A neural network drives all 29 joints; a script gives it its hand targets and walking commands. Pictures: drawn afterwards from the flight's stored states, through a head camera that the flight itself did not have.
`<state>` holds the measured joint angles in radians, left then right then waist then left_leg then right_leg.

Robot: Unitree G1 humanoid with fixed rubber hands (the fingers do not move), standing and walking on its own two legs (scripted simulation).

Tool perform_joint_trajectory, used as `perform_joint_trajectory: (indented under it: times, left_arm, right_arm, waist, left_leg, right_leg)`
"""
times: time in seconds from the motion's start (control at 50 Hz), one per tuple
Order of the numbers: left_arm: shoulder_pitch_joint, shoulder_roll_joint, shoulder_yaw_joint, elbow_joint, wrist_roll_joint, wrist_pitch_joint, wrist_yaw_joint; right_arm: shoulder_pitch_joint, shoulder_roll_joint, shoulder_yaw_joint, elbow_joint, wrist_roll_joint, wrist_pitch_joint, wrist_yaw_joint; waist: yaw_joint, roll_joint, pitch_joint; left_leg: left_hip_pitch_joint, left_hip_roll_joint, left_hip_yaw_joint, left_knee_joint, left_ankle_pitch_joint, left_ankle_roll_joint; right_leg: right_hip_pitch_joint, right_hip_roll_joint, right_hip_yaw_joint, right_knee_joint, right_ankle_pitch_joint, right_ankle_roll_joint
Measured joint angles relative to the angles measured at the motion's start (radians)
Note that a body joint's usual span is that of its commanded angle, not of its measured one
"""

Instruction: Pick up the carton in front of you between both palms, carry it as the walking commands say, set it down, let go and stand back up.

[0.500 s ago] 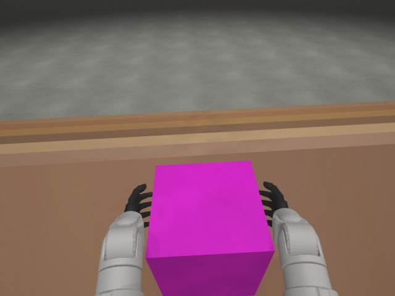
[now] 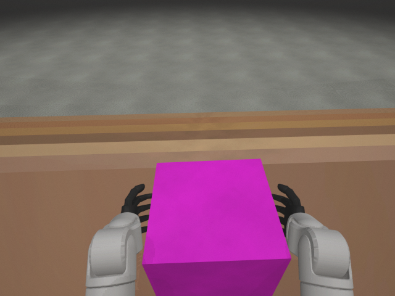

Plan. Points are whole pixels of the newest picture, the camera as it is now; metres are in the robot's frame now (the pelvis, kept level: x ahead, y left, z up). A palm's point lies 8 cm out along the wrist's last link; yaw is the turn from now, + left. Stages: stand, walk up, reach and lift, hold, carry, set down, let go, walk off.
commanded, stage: carry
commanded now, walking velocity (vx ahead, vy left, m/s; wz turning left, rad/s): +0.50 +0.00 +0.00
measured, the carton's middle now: (211, 238) +0.27 -0.01 +0.01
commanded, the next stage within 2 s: none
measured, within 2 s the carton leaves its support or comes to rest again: neither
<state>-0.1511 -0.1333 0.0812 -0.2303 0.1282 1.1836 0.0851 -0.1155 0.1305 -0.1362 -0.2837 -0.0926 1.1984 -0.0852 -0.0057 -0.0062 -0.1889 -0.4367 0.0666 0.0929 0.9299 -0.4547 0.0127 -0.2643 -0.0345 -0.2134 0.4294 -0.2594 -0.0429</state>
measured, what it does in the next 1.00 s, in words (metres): walks ahead: left foot, then right foot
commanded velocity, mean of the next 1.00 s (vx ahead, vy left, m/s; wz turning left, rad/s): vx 0.50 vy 0.00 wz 0.00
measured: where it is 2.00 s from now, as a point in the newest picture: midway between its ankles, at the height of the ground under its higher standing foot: (193, 162)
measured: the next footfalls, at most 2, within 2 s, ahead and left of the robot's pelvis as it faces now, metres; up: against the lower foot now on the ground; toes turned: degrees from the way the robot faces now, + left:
left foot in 0.22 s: +0.29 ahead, +0.14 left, +0.00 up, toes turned +12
right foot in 0.68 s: +0.61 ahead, -0.08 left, +0.00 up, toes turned -14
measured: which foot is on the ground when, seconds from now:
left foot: up 0.00-0.20, down 0.22-0.68, up 0.70-1.00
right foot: down 0.00-0.24, up 0.26-0.66, down 0.68-1.00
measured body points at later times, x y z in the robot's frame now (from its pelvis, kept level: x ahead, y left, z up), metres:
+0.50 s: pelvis +0.29 +0.05 +0.01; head +0.31 +0.06 +0.46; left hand +0.59 +0.18 +0.08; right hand +0.56 -0.12 +0.08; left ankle +0.25 +0.13 -0.74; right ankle +0.35 -0.10 -0.68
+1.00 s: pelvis +0.63 +0.00 +0.01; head +0.65 +0.00 +0.46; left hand +0.91 +0.16 +0.08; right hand +0.92 -0.14 +0.08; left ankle +0.73 +0.15 -0.69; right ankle +0.57 -0.07 -0.74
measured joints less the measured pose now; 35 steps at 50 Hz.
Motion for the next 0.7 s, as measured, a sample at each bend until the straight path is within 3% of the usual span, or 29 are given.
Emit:
perform_joint_trajectory:
  times: [0.04, 0.12, 0.2, 0.24, 0.28, 0.32, 0.36, 0.48, 0.6, 0.66, 0.7]
  left_arm:
    - [0.011, 0.002, 0.002, -0.032, -0.007, 0.026, 0.008]
    - [-0.008, 0.0, 0.018, -0.08, -0.016, 0.047, 0.013]
    - [-0.034, -0.004, 0.029, -0.096, -0.019, 0.055, 0.016]
    - [-0.046, 0.0, 0.043, -0.103, -0.021, 0.059, 0.016]
    - [-0.05, 0.015, 0.061, -0.089, -0.029, 0.059, 0.016]
    - [-0.05, 0.017, 0.069, -0.07, -0.033, 0.062, 0.016]
    - [-0.042, -0.001, 0.072, -0.065, -0.027, 0.059, 0.016]
    - [-0.02, -0.002, 0.027, -0.109, -0.021, 0.026, 0.014]
    - [0.005, 0.001, 0.02, -0.16, -0.02, 0.022, 0.013]
    - [0.009, 0.002, 0.023, -0.159, -0.021, 0.034, 0.01]
    - [-0.004, 0.0, 0.023, -0.127, -0.021, 0.029, 0.008]
  right_arm:
    - [-0.001, -0.002, 0.01, -0.009, 0.004, 0.018, 0.0]
    - [-0.023, 0.0, 0.016, -0.042, 0.004, 0.029, 0.0]
    - [-0.042, 0.002, 0.013, -0.063, 0.0, 0.035, -0.001]
    - [-0.062, 0.005, 0.017, -0.053, -0.003, 0.033, -0.001]
    - [-0.086, 0.009, 0.03, -0.009, -0.012, 0.02, -0.001]
    - [-0.086, 0.009, 0.036, 0.014, -0.019, 0.022, -0.001]
    - [-0.067, 0.007, 0.033, 0.004, -0.017, 0.024, -0.001]
    - [-0.032, 0.002, 0.023, -0.064, 0.004, -0.001, -0.001]
    - [-0.026, 0.001, 0.037, -0.093, 0.009, -0.006, 0.001]
    - [-0.025, 0.001, 0.044, -0.093, 0.001, 0.01, 0.001]
    - [-0.033, 0.0, 0.034, -0.082, -0.004, 0.017, 0.002]
  waist:
    - [0.008, -0.011, 0.012]
    - [0.025, -0.016, 0.036]
    - [0.034, -0.015, 0.045]
    - [0.031, -0.029, 0.048]
    - [0.017, -0.039, 0.057]
    - [0.009, -0.025, 0.073]
    - [0.002, -0.015, 0.089]
    - [-0.028, 0.003, 0.116]
    - [-0.021, 0.003, 0.091]
    - [-0.016, 0.012, 0.078]
    - [-0.003, 0.041, 0.077]
  left_leg:
    - [-0.064, 0.012, 0.015, -0.021, 0.072, -0.008]
    - [-0.122, 0.027, 0.038, -0.221, 0.202, -0.025]
    - [-0.082, 0.017, 0.101, -0.407, 0.303, -0.021]
    - [-0.041, 0.002, 0.142, -0.42, 0.355, 0.018]
    - [-0.039, -0.003, 0.165, -0.345, 0.296, 0.06]
    - [-0.001, 0.0, 0.172, -0.36, 0.241, 0.07]
    - [0.055, -0.002, 0.174, -0.422, 0.241, 0.055]
    - [0.236, -0.012, 0.157, -0.597, 0.229, 0.037]
    - [0.414, -0.015, 0.151, -0.66, 0.132, -0.011]
    - [0.491, -0.002, 0.135, -0.608, 0.032, -0.046]
    - [0.468, 0.044, 0.113, -0.426, -0.066, -0.057]
  right_leg:
    - [0.053, -0.005, 0.005, -0.054, 0.003, 0.014]
    - [0.154, -0.015, 0.013, -0.123, -0.022, 0.039]
    - [0.239, -0.038, 0.019, -0.089, -0.119, 0.082]
    - [0.235, -0.074, 0.038, 0.042, -0.215, 0.1]
    - [0.117, -0.096, 0.094, 0.334, -0.227, 0.087]
    - [-0.03, -0.072, 0.135, 0.593, -0.208, 0.066]
    - [-0.151, -0.064, 0.135, 0.695, -0.145, 0.05]
    - [-0.338, -0.068, 0.103, 0.483, 0.028, 0.046]
    - [-0.328, -0.052, 0.037, 0.154, 0.175, 0.038]
    - [-0.254, -0.031, -0.015, 0.061, 0.188, 0.023]
    - [-0.219, -0.01, -0.046, 0.09, 0.186, -0.022]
